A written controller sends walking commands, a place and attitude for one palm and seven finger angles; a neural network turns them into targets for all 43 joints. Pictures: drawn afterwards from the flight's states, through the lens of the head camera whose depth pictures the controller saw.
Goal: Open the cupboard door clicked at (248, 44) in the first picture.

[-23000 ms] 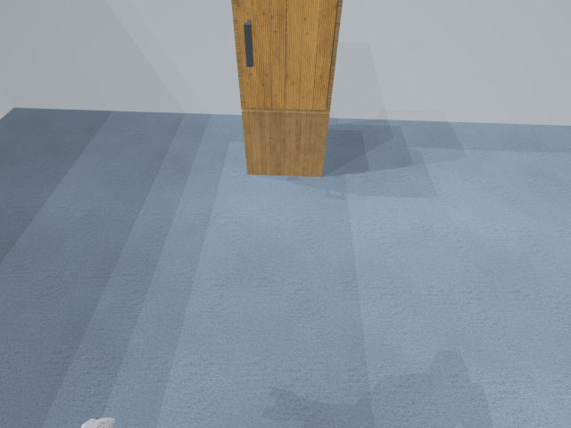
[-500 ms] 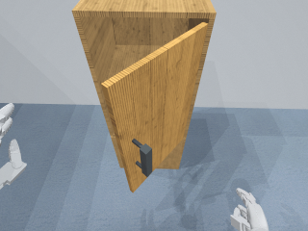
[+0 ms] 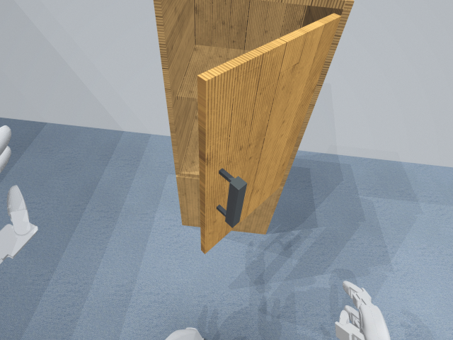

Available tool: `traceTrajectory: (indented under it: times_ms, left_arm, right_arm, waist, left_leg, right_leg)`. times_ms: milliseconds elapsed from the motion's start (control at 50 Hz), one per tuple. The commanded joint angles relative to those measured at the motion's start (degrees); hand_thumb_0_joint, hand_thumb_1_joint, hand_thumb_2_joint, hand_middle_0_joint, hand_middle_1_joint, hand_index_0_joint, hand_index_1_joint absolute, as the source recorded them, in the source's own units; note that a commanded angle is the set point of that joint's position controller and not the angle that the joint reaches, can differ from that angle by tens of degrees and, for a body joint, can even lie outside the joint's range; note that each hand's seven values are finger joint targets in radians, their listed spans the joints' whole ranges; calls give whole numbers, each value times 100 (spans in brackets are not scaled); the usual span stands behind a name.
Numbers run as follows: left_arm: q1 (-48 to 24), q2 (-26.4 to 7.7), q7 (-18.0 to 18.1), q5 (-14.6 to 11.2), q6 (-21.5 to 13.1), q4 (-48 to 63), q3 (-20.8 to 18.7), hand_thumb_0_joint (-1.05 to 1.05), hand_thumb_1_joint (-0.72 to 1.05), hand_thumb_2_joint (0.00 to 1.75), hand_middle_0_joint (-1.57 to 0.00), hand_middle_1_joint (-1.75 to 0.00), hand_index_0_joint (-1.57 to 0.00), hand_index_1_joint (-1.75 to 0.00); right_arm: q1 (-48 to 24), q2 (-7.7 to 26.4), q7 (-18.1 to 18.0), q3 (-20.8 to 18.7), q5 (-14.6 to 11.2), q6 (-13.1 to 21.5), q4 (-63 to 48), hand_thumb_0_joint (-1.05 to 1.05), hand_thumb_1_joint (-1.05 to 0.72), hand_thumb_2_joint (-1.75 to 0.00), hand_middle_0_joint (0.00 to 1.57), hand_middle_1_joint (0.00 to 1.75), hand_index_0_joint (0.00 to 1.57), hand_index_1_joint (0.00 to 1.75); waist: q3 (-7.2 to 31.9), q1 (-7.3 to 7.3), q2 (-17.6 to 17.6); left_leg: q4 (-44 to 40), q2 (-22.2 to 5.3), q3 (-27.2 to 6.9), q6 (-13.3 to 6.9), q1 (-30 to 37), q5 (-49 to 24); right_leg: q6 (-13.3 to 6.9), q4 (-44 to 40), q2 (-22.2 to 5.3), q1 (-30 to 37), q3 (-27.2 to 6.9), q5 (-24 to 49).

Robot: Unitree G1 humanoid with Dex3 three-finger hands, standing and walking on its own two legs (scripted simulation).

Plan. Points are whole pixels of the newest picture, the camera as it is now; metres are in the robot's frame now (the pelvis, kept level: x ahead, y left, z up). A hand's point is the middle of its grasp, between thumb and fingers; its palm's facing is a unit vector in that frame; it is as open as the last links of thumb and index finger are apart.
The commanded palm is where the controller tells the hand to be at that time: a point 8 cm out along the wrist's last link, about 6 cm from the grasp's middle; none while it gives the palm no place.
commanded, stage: step back with the hand held close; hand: left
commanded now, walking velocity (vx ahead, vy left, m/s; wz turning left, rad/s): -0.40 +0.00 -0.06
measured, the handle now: (228, 198) +0.41 +0.03 -0.04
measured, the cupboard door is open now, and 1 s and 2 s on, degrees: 50 50 50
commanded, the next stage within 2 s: stop stepping back and stand still in 0.40 s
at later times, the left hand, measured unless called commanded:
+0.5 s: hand (32, 289) +0.14 +0.22 +0.18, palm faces +0.24 -0.84 -0.49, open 7.4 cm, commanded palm +0.08 +0.27 +0.19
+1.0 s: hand out of the picture +0.06 +0.21 +0.18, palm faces +0.28 -0.82 -0.51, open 7.4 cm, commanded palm +0.01 +0.27 +0.19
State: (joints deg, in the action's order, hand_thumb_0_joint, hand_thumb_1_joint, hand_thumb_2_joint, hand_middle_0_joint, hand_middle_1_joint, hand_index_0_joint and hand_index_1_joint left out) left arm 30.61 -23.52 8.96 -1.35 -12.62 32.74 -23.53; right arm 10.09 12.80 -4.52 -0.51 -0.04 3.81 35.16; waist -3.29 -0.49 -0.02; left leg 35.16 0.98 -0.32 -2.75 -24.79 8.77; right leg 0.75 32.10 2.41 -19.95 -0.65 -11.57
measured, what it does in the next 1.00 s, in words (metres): walks backwards: right foot, then left foot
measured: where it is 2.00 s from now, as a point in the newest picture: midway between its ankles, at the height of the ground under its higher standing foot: outside the picture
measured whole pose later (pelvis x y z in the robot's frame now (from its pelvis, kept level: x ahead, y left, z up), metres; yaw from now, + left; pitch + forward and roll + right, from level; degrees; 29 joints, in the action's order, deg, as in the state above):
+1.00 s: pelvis -0.15 -0.02 +0.01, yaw -4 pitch +0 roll -1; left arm 35.4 -25.6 7.5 -2.5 -11.3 30.7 -23.4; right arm 11.9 9.0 -3.3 2.7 0.9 9.1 35.3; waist 0.0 1.7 -0.2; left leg 28.2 -0.2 -1.4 -0.2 -20.3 10.0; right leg -2.4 25.0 3.4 -9.9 1.7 -15.3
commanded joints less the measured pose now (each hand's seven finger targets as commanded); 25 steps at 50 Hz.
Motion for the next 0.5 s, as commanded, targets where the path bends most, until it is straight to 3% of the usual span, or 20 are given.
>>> traceTrajectory:
  times_ms: [0, 20, 40, 60, 120, 160, 180, 240, 280, 300, 320, 340, 360, 380, 400, 440, 480]
  left_arm:
    - [-273, -1238, 104, 74, -420, 1107, -1173, 0, 90, 90, -20, -30, -20, -30]
    - [-402, -1227, 94, 78, -405, 1174, -1133, 0, 90, 90, -20, -30, -20, -30]
    - [-327, -1177, 91, 52, -400, 1175, -1091, 0, 90, 90, -20, -30, -20, -30]
    - [-138, -1056, 91, -10, -361, 1105, -968, 0, 90, 90, -20, -30, -20, -30]
    - [96, -829, 79, -150, -222, 1170, -602, 0, 90, 90, -20, -30, -20, -30]
    - [-63, -894, 65, -200, -163, 1268, -534, 0, 90, 90, -20, -30, -20, -30]
    - [-22, -901, 58, -198, -167, 1244, -530, 0, 90, 90, -20, -30, -20, -30]
    - [-156, -1245, -40, -290, -277, 1320, -726, 0, 90, 90, -20, -30, -20, -30]
    - [-45, -1571, -53, -296, -412, 1254, -967, 0, 90, 90, -20, -30, -20, -30]
    - [-220, -1717, -18, -349, -440, 1282, -1144, 0, 90, 90, -20, -30, -20, -30]
    - [-361, -1549, -16, -324, -425, 1246, -971, 0, 90, 90, -20, -30, -20, -30]
    - [-199, -1526, -37, -350, -381, 1184, -989, 0, 90, 90, -20, -30, -20, -30]
    - [-44, -1595, -49, -362, -320, 1116, -1068, 0, 90, 90, -20, -30, -20, -30]
    - [257, -1712, -54, -387, -276, 954, -1227, 0, 90, 90, -20, -30, -20, -30]
    - [239, -1515, -98, -418, -252, 859, -1046, 0, 90, 90, -20, -30, -20, -30]
    - [39, -1569, -129, -443, -327, 783, -1089, 0, 90, 90, -20, -30, -20, -30]
    - [94, -1599, -138, -460, -371, 764, -1176, 0, 90, 90, -20, -30, -20, -30]
  right_arm:
    - [-614, 770, -127, -297, 147, 406, -1017, 0, -90, -90, 20, 30, 20, 30]
    - [-532, 660, -79, -334, 156, 448, -964, 0, -90, -90, 20, 30, 20, 30]
    - [-521, 650, -16, -356, 148, 502, -926, 0, -90, -90, 20, 30, 20, 30]
    - [-519, 646, 36, -353, 127, 539, -872, 0, -90, -90, 20, 30, 20, 30]
    - [-443, 616, 123, -279, 113, 584, -733, 0, -90, -90, 20, 30, 20, 30]
    - [-436, 629, 147, -234, 150, 572, -657, 0, -90, -90, 20, 30, 20, 30]
    - [-353, 612, 144, -249, 163, 570, -585, 0, -90, -90, 20, 30, 20, 30]
    - [-359, 615, 158, -241, 185, 424, -569, 0, -90, -90, 20, 30, 20, 30]
    - [-398, 507, 110, -179, 174, 291, -550, 0, -90, -90, 20, 30, 20, 30]
    - [-576, 488, 80, -143, 173, 349, -630, 0, -90, -90, 20, 30, 20, 30]
    - [-547, 450, 29, -149, 74, 377, -623, 0, -90, -90, 20, 30, 20, 30]
    - [-589, 560, -2, -216, -33, 408, -684, 0, -90, -90, 20, 30, 20, 30]
    - [-632, 583, -34, -185, -57, 401, -772, 0, -90, -90, 20, 30, 20, 30]
    - [-782, 591, -76, -154, -32, 379, -810, 0, -90, -90, 20, 30, 20, 30]
    - [-794, 604, -84, -115, -18, 353, -840, 0, -90, -90, 20, 30, 20, 30]
    - [-832, 693, -85, -146, 20, 364, -845, 0, -90, -90, 20, 30, 20, 30]
    - [-918, 747, -74, -199, 119, 387, -879, 0, -90, -90, 20, 30, 20, 30]
  waist:
    - [797, 2, -1857]
    - [842, 24, -1194]
    - [960, -6, -841]
    - [1003, -29, -799]
    - [1159, -8, -1071]
    - [1292, -4, -1360]
    - [1340, 27, -1507]
    - [1614, -29, -1033]
    - [1561, 75, -208]
    - [1604, 5, 90]
    - [1619, 89, 393]
    - [1536, 102, 718]
    - [1438, 119, 550]
    - [1354, 90, 189]
    - [1097, 90, -221]
    - [732, 45, -953]
    - [644, -25, -1442]
  left_leg:
    - [-3279, -2008, -2523, -696, -1770, 3443]
    - [-2996, -2011, -2439, -802, -1301, 2767]
    - [-2613, -1912, -2115, -806, -632, 2055]
    - [-2474, -1764, -1800, -739, -117, 1703]
    - [-2625, -1442, -1311, -418, 827, 1202]
    - [-2692, -1328, -1127, -254, 1196, 956]
    - [-2624, -1283, -1007, -154, 1467, 488]
    - [-1806, -1099, -578, 181, 2157, -1081]
    - [-577, -740, -186, 313, 2334, -860]
    - [-368, -565, 49, 356, 2342, -364]
    - [-192, -318, 253, 350, 2405, -326]
    - [10, -245, 220, 296, 2366, -406]
    - [-37, -263, 165, 258, 2346, -787]
    - [-271, -374, -16, 207, 2336, -1397]
    - [-611, -528, -264, 140, 2288, -1781]
    - [-1510, -899, -830, -6, 1701, -420]
    - [-2570, -1103, -1238, 41, 416, 1077]
  right_leg:
    - [47, 2448, 393, 1802, -146, -869]
    - [-1, 2864, 350, 1317, -298, -1123]
    - [-36, 2832, 279, 843, -354, -1339]
    - [-49, 2662, 217, 503, -270, -1497]
    - [-98, 1669, 239, 274, 105, -1851]
    - [-167, 666, 255, 465, 218, -1951]
    - [-190, 162, 220, 500, 265, -1848]
    - [-339, -1664, -47, 640, 82, -752]
    - [-611, -1850, -1039, -105, -654, 554]
    - [-511, -1772, -1239, -185, -569, 965]
    - [-376, -1625, -1169, -232, -335, 1539]
    - [-173, -1417, -1050, -254, -120, 2020]
    - [-108, -1164, -947, -230, -20, 2313]
    - [-43, -965, -811, -302, 49, 2113]
    - [34, -835, -558, -366, 102, 1448]
    - [29, -744, -74, -296, 115, -557]
    - [-213, -497, 195, 678, 163, -1585]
